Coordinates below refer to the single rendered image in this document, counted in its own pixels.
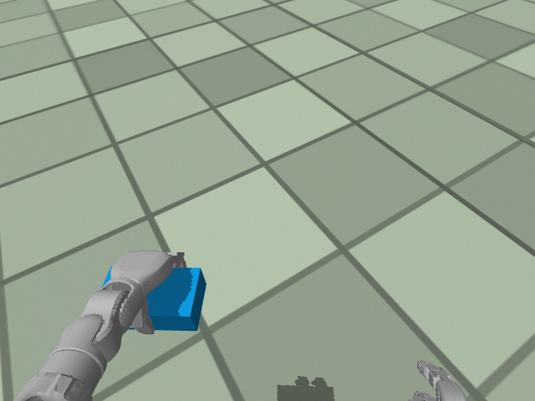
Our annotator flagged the carton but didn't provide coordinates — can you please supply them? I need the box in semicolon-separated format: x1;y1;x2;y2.
101;266;206;331

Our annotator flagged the left robot hand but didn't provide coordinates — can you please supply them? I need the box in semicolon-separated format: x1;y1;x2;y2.
110;251;186;334

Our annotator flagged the left robot arm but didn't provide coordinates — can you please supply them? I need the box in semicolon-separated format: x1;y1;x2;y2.
13;277;145;401

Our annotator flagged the right robot hand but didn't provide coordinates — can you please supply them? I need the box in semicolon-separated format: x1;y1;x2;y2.
407;361;467;401

